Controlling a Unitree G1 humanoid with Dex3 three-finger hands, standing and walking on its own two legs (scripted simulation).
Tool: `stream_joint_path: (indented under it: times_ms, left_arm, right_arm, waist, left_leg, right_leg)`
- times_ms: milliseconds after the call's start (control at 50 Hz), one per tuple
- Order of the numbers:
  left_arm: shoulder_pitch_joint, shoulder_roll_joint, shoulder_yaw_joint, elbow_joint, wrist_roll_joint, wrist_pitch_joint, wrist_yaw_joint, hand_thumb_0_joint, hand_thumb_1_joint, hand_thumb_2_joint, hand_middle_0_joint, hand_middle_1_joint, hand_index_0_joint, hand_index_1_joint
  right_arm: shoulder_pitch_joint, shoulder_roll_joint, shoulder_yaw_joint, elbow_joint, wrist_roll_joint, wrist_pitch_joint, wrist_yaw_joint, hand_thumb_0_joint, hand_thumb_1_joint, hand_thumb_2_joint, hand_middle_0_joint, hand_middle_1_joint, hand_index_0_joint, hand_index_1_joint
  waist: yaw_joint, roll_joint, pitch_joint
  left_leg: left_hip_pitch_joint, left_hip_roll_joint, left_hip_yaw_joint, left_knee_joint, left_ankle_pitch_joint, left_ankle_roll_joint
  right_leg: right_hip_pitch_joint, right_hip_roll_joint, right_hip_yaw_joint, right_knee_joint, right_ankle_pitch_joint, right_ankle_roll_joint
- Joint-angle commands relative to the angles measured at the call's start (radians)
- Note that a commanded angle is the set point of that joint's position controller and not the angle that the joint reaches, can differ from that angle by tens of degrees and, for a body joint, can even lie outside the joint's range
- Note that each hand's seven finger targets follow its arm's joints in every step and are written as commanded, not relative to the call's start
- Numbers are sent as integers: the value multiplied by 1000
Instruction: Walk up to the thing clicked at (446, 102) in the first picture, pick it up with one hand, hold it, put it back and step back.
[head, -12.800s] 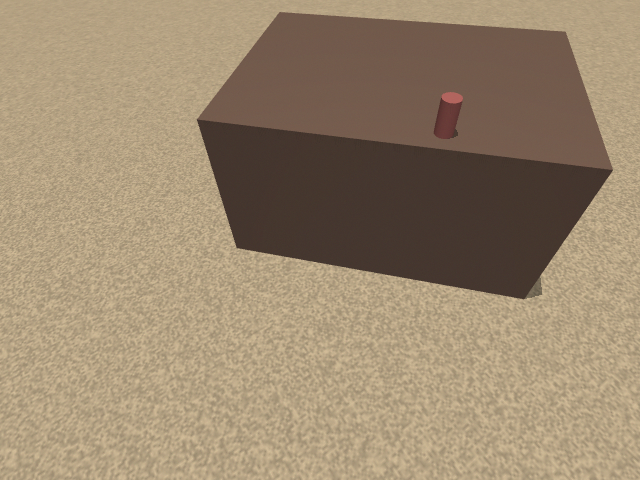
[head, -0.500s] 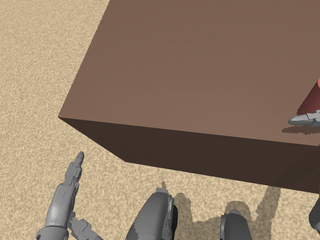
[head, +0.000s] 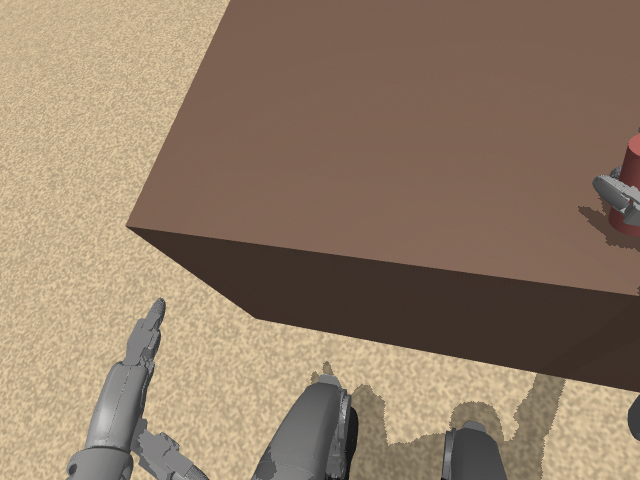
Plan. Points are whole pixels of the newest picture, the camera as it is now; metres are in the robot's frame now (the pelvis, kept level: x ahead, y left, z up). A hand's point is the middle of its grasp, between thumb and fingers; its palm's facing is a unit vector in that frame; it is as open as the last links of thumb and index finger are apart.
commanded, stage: settle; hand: right
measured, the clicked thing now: out of the picture +0.49 -0.24 +0.00
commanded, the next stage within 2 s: lift in 0.98 s
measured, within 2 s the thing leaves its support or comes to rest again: neither
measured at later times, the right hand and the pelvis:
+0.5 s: hand out of the picture +0.50 -0.25 +0.02, palm faces +0.26 +0.97 +0.00, open 8.5 cm; pelvis +0.01 +0.00 +0.01, yaw +0 degrees
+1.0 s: hand out of the picture +0.50 -0.25 +0.06, palm faces +0.24 +0.97 +0.01, open 8.5 cm; pelvis +0.02 -0.01 +0.03, yaw -1 degrees
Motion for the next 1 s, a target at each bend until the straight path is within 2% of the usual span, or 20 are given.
stream_joint_path:
  times_ms: [0, 180, 300, 380, 420, 500, 540, 600, 620, 660, 720, 740, 760, 820, 840, 880, 900, 940, 960, 980]
  left_arm:
    - [138, 126, 95, -133, -6, -58, 18, 0, -527, 31, -49, -52, -56, -43]
    - [101, 183, 146, -199, -1, -54, 21, 0, -551, 49, -61, -59, -60, -60]
    - [66, 143, 99, -164, 0, -45, 22, 0, -546, 50, -60, -57, -60, -57]
    - [93, 142, 107, -77, -1, -40, 29, 0, -549, 56, -58, -56, -56, -59]
    - [24, 201, 158, -154, -5, -42, 40, 0, -550, 55, -58, -55, -56, -57]
    - [58, 128, 92, -20, -7, -35, 33, 0, -556, 61, -58, -53, -53, -58]
    - [-15, 155, 103, -73, -6, -44, 42, 0, -556, 57, -57, -51, -53, -55]
    - [69, 131, 100, 50, -10, -32, 33, 0, -551, 57, -57, -54, -55, -56]
    - [34, 131, 86, 22, -11, -37, 32, 0, -549, 53, -56, -53, -54, -54]
    - [-32, 179, 124, -91, -10, -43, 42, 0, -544, 48, -55, -53, -57, -52]
    - [90, 128, 106, 62, -17, -29, 28, 0, -543, 50, -54, -54, -54, -53]
    - [40, 126, 92, 50, -18, -33, 27, 0, -553, 54, -54, -52, -52, -54]
    - [-63, 174, 126, -89, -20, -47, 36, 0, -551, 50, -54, -50, -52, -51]
    - [51, 113, 85, 38, -17, -33, 22, 0, -547, 53, -52, -52, -51, -53]
    - [45, 99, 75, 75, -21, -33, 21, 0, -554, 55, -53, -49, -50, -52]
    - [-70, 185, 130, -78, -21, -43, 36, 0, -551, 51, -52, -48, -49, -50]
    - [-38, 168, 115, -61, -15, -38, 33, 0, -550, 52, -52, -50, -50, -52]
    - [85, 103, 82, 84, -18, -26, 22, 0, -541, 49, -50, -52, -50, -52]
    - [74, 104, 82, 111, -26, -26, 24, 0, -547, 51, -51, -51, -50, -52]
    - [-34, 146, 99, -2, -26, -37, 30, 0, -554, 53, -51, -49, -48, -52]
  right_arm:
    - [-334, -239, -3, -142, 11, -56, 3, 0, -391, -1038, 1325, 1227, 1328, 1228]
    - [-334, -291, -43, -191, 1, -53, -13, 0, -423, -1133, 1266, 1264, 1280, 1265]
    - [-413, -308, -41, -306, 3, -48, -23, 0, -329, -1128, 1268, 1274, 1289, 1275]
    - [-358, -225, 24, -265, 9, -30, -17, 0, -348, -1169, 1260, 1296, 1284, 1297]
    - [-461, -334, -22, -402, 9, -39, -31, 0, -350, -1202, 1287, 1331, 1313, 1332]
    - [-368, -179, 55, -249, 24, -16, -22, 0, -406, -1247, 1324, 1373, 1351, 1373]
    - [-489, -309, -3, -402, 21, -36, -32, 0, -394, -1232, 1332, 1368, 1358, 1369]
    - [-346, -176, 63, -181, 26, -5, -16, 0, -403, -1229, 1332, 1362, 1358, 1363]
    - [-317, -174, 57, -176, 24, -4, -15, 0, -414, -1246, 1327, 1373, 1353, 1373]
    - [-493, -328, -4, -397, 16, -30, -27, 0, -409, -1254, 1331, 1382, 1358, 1383]
    - [-293, -127, 74, -144, 35, 11, -6, 0, -460, -1297, 1337, 1409, 1365, 1410]
    - [-347, -195, 40, -231, 34, -1, -13, 0, -475, -1297, 1357, 1416, 1383, 1416]
    - [-507, -324, -21, -444, 32, -29, -28, 0, -459, -1281, 1355, 1406, 1380, 1407]
    - [-367, -147, 64, -230, 38, -2, -8, 0, -456, -1317, 1339, 1425, 1368, 1425]
    - [-335, -128, 72, -199, 38, 1, -5, 0, -464, -1325, 1344, 1432, 1374, 1433]
    - [-463, -326, -19, -405, 26, -27, -22, 0, -467, -1305, 1357, 1425, 1383, 1426]
    - [-473, -296, 3, -389, 25, -24, -20, 0, -468, -1333, 1357, 1445, 1386, 1446]
    - [-359, -114, 87, -245, 40, 1, -3, 0, -501, -1373, 1346, 1466, 1375, 1467]
    - [-293, -111, 77, -168, 46, 13, -1, 0, -495, -1361, 1338, 1454, 1367, 1455]
    - [-398, -248, 9, -342, 39, -10, -17, 0, -495, -1363, 1365, 1467, 1394, 1468]
  waist:
    - [9, -196, -438]
    - [-6, -219, -503]
    - [-31, -271, -553]
    - [-20, -281, -522]
    - [-26, -315, -619]
    - [-18, -261, -462]
    - [-32, -295, -588]
    - [-13, -234, -400]
    - [-28, -217, -417]
    - [-42, -280, -646]
    - [-12, -205, -412]
    - [-42, -224, -445]
    - [-53, -257, -626]
    - [-23, -197, -454]
    - [-39, -195, -407]
    - [-64, -230, -638]
    - [-62, -259, -657]
    - [-39, -239, -461]
    - [-37, -196, -387]
    - [-64, -220, -534]
  left_leg:
    - [397, -36, -30, -109, 173, 33]
    - [417, -36, -28, -101, 164, 35]
    - [437, -36, -19, -99, 220, 40]
    - [413, -44, -3, -119, 215, 44]
    - [450, -42, -8, -132, 236, 43]
    - [397, -49, 5, -156, 221, 43]
    - [452, -43, -4, -151, 273, 43]
    - [415, -47, 3, -175, 237, 43]
    - [433, -42, 0, -174, 253, 40]
    - [536, -37, -11, -174, 314, 38]
    - [463, -44, 4, -185, 321, 40]
    - [472, -40, -3, -180, 330, 39]
    - [537, -35, -14, -175, 367, 39]
    - [515, -40, -4, -197, 326, 39]
    - [499, -38, -7, -196, 317, 40]
    - [588, -33, -15, -194, 351, 37]
    - [607, -34, -13, -196, 369, 36]
    - [524, -41, -5, -206, 347, 40]
    - [489, -42, -3, -217, 333, 38]
    - [549, -35, -14, -210, 363, 38]
  right_leg:
    - [160, 37, -28, -194, 277, -29]
    - [173, 39, -26, -199, 267, -28]
    - [234, 39, -28, -207, 344, -19]
    - [303, 35, -22, -238, 368, -15]
    - [379, 33, -22, -244, 398, -13]
    - [346, 31, -16, -263, 421, -14]
    - [406, 27, -18, -255, 475, -12]
    - [331, 35, -21, -282, 424, -15]
    - [324, 36, -21, -284, 431, -18]
    - [446, 33, -28, -280, 487, -15]
    - [372, 40, -25, -291, 522, -14]
    - [369, 40, -24, -291, 535, -13]
    - [448, 34, -22, -284, 565, -13]
    - [374, 41, -29, -303, 496, -17]
    - [345, 45, -30, -309, 485, -18]
    - [449, 39, -27, -315, 517, -15]
    - [486, 42, -35, -314, 542, -12]
    - [427, 47, -35, -322, 547, -9]
    - [402, 43, -29, -326, 541, -13]
    - [443, 42, -26, -324, 563, -13]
